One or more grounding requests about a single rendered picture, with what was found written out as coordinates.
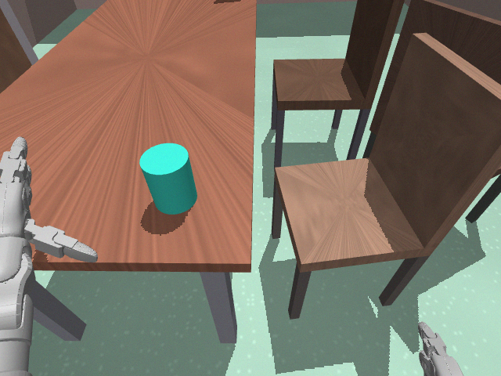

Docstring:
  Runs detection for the right robot hand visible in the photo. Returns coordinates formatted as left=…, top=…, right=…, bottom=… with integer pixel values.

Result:
left=418, top=322, right=463, bottom=376

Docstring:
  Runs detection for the table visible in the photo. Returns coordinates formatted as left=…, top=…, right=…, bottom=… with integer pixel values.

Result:
left=0, top=0, right=257, bottom=343

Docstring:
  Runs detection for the can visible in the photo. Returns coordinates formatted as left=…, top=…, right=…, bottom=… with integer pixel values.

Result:
left=139, top=143, right=197, bottom=215

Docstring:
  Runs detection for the left robot hand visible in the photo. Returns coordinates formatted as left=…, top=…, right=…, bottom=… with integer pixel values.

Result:
left=0, top=136, right=98, bottom=262

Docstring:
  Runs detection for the left robot arm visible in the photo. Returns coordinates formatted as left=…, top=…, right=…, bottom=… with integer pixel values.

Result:
left=0, top=237, right=36, bottom=376

